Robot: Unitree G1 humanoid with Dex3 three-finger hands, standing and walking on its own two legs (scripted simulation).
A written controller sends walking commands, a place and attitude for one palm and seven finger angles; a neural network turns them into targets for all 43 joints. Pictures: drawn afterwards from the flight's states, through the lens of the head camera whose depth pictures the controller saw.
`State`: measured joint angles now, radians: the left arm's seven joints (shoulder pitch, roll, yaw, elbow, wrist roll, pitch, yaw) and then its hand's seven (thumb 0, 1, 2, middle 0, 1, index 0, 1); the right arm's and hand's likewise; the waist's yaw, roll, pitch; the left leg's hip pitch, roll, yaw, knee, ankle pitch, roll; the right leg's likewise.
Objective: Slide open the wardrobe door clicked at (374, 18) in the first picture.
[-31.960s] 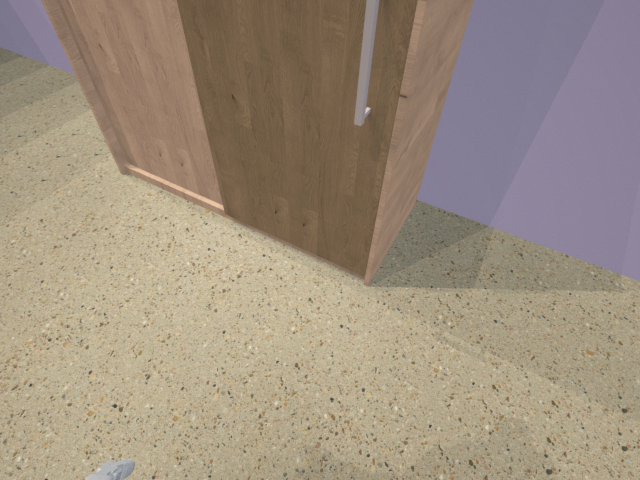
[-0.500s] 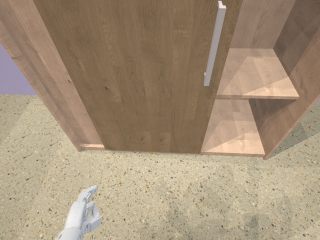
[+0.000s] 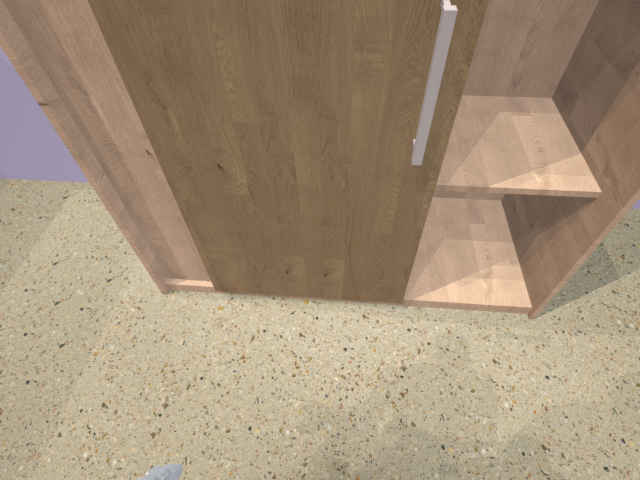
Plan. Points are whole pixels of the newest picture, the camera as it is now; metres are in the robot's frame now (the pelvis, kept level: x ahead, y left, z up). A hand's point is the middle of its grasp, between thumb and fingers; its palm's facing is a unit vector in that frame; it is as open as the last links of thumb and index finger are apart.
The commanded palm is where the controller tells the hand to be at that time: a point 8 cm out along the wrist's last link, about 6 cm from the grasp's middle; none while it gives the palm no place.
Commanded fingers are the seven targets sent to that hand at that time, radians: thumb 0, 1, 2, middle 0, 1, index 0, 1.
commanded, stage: let the arm hang, fingers relaxed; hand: right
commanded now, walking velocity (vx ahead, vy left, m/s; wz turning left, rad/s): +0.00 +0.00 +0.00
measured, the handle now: (429, 91) +0.73 -0.13 +0.10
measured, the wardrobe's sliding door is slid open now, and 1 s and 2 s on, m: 0.44 0.44 0.44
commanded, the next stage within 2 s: look to check the result in 0.82 s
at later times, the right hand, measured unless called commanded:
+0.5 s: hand out of the picture +0.02 -0.18 -0.17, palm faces -0.03 +0.98 -0.20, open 7.4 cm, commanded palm none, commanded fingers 0.00 -0.90 -0.90 0.20 0.30 0.20 0.30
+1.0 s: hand out of the picture +0.05 -0.18 -0.16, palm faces -0.04 +0.98 -0.19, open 7.4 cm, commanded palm none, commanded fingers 0.00 -0.90 -0.90 0.20 0.30 0.20 0.30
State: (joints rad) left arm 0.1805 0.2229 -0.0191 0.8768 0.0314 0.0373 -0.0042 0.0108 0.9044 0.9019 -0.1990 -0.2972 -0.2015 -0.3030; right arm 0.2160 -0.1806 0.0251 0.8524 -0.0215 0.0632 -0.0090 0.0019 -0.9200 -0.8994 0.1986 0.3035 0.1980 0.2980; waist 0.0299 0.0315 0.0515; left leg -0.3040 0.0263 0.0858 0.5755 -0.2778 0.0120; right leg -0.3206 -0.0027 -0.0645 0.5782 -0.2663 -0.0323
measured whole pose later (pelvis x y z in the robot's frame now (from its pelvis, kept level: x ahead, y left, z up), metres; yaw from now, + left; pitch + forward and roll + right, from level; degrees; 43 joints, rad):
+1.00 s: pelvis +0.02 -0.01 +0.01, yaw +1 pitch -1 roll +0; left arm 0.21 0.16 0.00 1.14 0.02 0.01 0.03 0.01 0.91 0.90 -0.20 -0.30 -0.20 -0.30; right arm 0.20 -0.17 0.01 1.14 -0.02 -0.01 -0.03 0.00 -0.91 -0.90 0.20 0.30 0.20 0.30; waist 0.01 0.01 0.06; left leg -0.16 0.02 0.06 0.38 -0.20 0.00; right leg -0.17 0.01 -0.09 0.39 -0.21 -0.04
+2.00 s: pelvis +0.04 -0.01 +0.02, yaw +1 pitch -1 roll +0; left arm 0.22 0.15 0.00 1.16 0.01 0.00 0.03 0.01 0.91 0.90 -0.20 -0.30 -0.20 -0.30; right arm 0.22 -0.17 0.01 1.15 -0.02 -0.01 -0.03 0.00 -0.91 -0.90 0.20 0.30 0.20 0.30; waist 0.01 0.02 0.06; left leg -0.12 0.03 0.06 0.36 -0.22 -0.01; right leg -0.13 0.01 -0.09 0.37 -0.22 -0.05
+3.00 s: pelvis +0.03 -0.02 +0.02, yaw +2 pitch -1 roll +0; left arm 0.23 0.15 0.00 1.16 0.01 0.00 0.03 0.01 0.91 0.90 -0.20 -0.30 -0.20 -0.30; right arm 0.22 -0.17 0.01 1.16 -0.02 -0.01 -0.03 0.00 -0.91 -0.90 0.20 0.30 0.20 0.30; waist 0.01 0.02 0.07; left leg -0.12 0.03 0.05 0.36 -0.21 -0.02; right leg -0.13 0.02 -0.10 0.36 -0.22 -0.05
